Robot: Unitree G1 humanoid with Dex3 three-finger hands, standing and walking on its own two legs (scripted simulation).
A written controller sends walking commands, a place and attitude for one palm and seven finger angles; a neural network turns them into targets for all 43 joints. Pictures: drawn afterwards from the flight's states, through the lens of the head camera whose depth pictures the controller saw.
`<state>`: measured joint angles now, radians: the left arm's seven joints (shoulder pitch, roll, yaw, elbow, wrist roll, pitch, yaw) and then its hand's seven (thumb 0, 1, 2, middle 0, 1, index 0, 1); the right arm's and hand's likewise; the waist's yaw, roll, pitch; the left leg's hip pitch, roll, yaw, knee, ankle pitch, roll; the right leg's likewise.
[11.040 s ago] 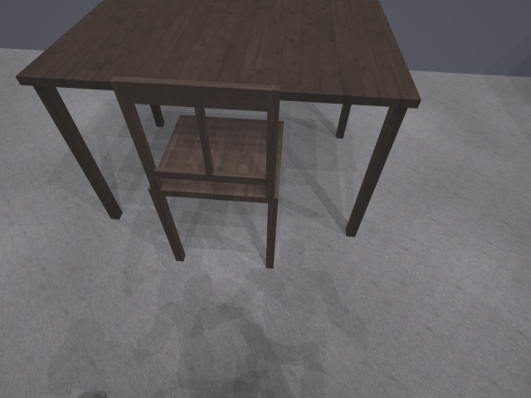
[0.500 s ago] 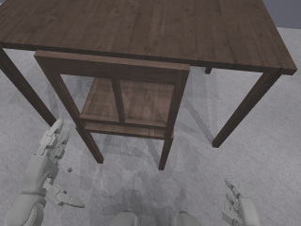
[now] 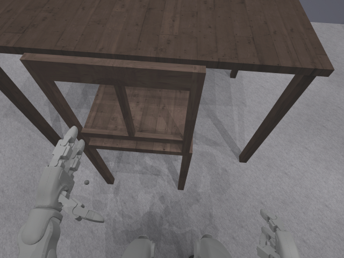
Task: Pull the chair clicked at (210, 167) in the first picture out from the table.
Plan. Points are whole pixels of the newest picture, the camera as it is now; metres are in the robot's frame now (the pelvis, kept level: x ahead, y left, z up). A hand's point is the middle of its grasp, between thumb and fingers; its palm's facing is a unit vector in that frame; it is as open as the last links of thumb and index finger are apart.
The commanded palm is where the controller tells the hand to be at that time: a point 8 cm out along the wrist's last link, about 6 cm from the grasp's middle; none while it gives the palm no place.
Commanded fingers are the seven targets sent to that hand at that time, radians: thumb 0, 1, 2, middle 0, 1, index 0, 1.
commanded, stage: aim the fingers beside a spindle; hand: left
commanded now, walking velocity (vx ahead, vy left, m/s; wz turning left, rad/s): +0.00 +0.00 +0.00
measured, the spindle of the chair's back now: (126, 112) +0.49 +0.15 -0.02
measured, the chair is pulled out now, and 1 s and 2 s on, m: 0.00 0.00 0.00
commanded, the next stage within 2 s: push the fingers through the gap in 1.52 s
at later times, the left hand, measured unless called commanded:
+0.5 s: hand (103, 172) +0.30 +0.17 +0.01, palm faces -0.06 -1.00 -0.02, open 16.9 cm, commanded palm +0.29 +0.22 +0.01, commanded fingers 0.00 -0.50 0.30 -0.06 -0.08 -0.06 -0.08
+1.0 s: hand (120, 161) +0.34 +0.14 -0.01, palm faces -0.06 -1.00 -0.02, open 16.9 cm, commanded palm +0.32 +0.20 +0.00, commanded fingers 0.00 -0.50 0.30 -0.06 -0.08 -0.06 -0.08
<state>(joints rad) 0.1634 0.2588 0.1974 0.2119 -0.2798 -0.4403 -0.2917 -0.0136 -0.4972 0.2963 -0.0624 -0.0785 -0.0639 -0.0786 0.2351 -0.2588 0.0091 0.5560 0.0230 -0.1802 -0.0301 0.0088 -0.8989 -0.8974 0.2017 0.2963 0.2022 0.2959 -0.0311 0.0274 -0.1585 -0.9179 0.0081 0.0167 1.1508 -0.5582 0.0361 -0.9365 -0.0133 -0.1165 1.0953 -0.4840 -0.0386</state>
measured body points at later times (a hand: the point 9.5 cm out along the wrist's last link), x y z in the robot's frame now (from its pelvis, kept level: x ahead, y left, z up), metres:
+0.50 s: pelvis +0.00 +0.01 -0.01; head +0.10 +0.02 +0.42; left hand +0.30 +0.22 +0.01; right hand +0.16 -0.24 -0.11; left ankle +0.00 +0.09 -0.65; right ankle +0.02 -0.10 -0.65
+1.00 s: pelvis -0.01 +0.01 -0.03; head +0.11 +0.02 +0.41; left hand +0.34 +0.20 -0.01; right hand +0.14 -0.24 -0.14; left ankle +0.00 +0.09 -0.65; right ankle +0.02 -0.10 -0.65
